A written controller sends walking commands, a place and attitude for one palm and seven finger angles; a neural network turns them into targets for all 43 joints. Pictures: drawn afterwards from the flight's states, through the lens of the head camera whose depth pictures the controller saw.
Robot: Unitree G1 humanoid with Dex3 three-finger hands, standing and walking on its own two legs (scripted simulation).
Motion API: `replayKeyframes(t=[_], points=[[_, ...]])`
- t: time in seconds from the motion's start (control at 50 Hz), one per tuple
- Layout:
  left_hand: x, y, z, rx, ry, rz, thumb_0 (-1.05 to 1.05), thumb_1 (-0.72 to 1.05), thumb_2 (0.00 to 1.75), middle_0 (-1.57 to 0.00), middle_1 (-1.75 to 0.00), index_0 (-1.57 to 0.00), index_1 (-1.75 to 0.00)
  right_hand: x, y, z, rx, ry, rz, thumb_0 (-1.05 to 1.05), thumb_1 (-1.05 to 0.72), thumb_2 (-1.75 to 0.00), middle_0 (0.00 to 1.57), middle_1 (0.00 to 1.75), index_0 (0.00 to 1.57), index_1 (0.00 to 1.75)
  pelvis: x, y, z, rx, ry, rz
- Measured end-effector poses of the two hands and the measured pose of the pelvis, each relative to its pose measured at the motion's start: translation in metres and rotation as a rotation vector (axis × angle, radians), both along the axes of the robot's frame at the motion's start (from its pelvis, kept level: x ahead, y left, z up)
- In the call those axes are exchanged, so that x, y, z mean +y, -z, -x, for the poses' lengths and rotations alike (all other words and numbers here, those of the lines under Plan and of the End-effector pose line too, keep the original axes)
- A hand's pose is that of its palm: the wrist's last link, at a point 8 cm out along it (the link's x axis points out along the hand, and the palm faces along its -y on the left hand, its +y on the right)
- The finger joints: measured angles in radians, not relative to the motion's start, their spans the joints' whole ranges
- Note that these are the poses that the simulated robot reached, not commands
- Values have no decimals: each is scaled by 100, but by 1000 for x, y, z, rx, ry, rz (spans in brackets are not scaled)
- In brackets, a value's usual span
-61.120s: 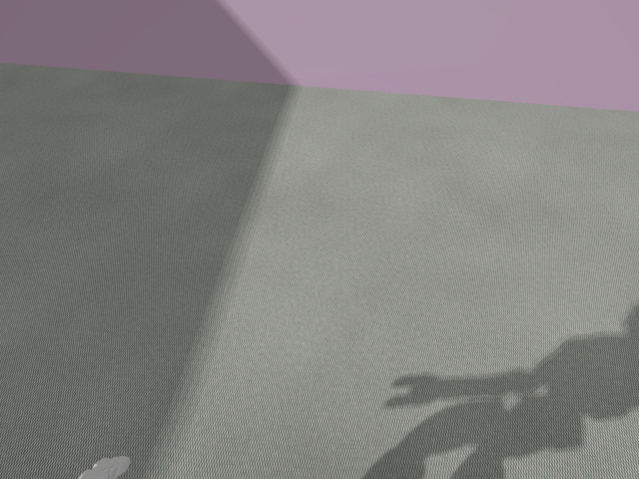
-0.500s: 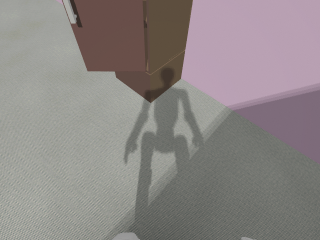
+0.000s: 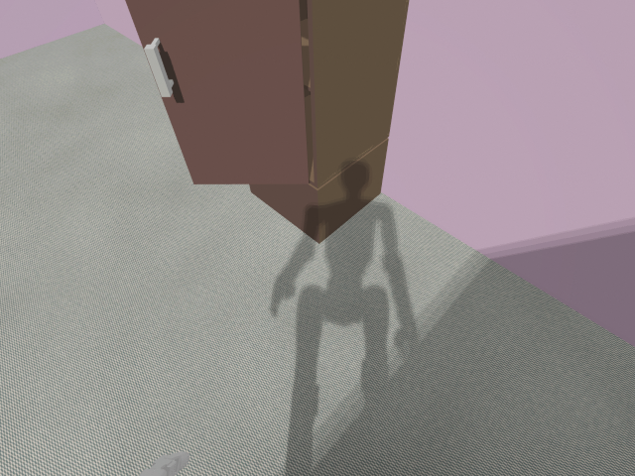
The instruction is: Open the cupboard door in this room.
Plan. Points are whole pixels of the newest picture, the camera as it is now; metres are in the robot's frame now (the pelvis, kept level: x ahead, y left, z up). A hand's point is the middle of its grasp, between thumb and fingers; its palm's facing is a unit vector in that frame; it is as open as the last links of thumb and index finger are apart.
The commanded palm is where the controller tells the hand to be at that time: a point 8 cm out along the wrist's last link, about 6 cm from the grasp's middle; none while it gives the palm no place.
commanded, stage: take the last steps up to it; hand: left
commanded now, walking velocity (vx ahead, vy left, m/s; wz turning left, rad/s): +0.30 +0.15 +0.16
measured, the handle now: (161, 67) +1.00 +0.43 +0.00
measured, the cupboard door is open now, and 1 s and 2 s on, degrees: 43 43 43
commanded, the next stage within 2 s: come to a stop and stand still in 0.94 s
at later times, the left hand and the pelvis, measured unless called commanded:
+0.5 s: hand out of the picture +0.09 +0.26 -0.18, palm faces +0.16 -0.98 -0.15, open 7.4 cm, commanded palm none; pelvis +0.17 +0.10 -0.01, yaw +4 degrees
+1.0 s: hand (180, 279) +0.47 +0.29 -0.15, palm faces -0.06 -0.98 -0.17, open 7.4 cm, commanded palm none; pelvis +0.34 +0.13 +0.01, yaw +0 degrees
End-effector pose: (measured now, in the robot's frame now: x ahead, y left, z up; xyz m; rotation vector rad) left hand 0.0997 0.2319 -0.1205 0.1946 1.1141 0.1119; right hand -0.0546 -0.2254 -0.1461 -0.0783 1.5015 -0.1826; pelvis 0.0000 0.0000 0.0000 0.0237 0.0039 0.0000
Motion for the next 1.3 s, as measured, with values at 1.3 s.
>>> replayKeyframes(t=[1.3], points=[[135,10,-360,114,-65,-1,-2,94,90,-20,-30,-20,-29,134,-12,-469,-122,-21,51,1,-93,-89,20,30,20,30,138,-9,-394,-12,-1,34]])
